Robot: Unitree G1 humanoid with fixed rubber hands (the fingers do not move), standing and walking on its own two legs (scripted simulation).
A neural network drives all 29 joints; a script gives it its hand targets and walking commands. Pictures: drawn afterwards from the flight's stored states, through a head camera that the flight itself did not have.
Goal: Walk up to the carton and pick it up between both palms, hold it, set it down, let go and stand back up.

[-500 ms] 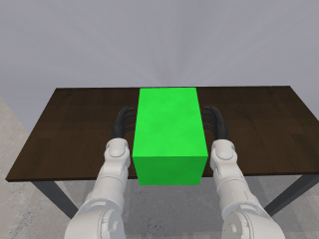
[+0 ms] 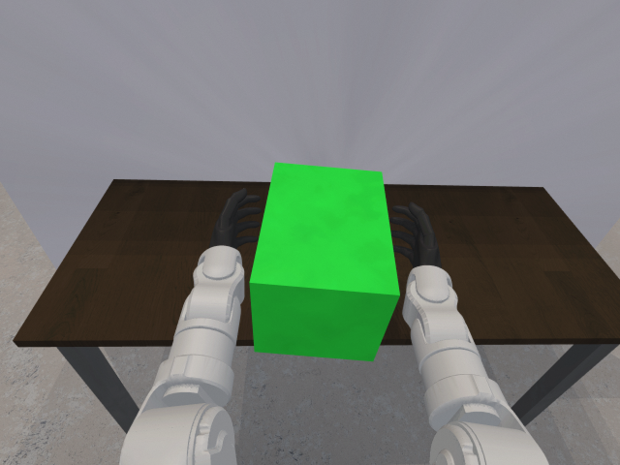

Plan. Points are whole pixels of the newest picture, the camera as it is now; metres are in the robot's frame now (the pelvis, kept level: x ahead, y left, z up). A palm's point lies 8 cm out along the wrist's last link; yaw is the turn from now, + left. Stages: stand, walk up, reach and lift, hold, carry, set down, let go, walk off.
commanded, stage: reach and lift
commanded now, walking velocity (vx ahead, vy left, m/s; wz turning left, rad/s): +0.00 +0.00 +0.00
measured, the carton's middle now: (321, 256) +0.43 -0.02 +0.05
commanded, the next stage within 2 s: hold in 1.10 s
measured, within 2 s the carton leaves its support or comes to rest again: neither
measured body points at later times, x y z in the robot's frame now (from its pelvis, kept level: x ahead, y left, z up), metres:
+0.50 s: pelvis +0.01 +0.01 +0.00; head +0.00 +0.04 +0.45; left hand +0.39 +0.13 +0.13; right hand +0.37 -0.14 +0.12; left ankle +0.02 +0.13 -0.75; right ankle +0.03 -0.09 -0.75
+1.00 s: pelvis +0.02 +0.02 +0.00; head +0.01 +0.05 +0.45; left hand +0.39 +0.14 +0.16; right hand +0.37 -0.13 +0.15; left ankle +0.02 +0.13 -0.75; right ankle +0.03 -0.09 -0.75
